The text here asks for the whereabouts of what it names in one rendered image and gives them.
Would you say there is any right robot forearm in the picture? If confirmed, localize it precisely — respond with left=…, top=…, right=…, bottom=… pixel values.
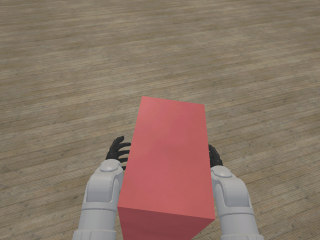
left=210, top=165, right=264, bottom=240

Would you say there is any left robot forearm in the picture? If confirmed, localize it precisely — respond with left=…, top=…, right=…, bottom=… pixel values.
left=72, top=159, right=123, bottom=240

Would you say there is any robot right hand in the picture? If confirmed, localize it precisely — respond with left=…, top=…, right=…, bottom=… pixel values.
left=208, top=144, right=223, bottom=168

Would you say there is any robot left hand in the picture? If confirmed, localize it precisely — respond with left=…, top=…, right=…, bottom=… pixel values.
left=105, top=136, right=131, bottom=170

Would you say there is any carton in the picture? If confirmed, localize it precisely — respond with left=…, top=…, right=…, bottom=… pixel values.
left=117, top=96, right=216, bottom=240

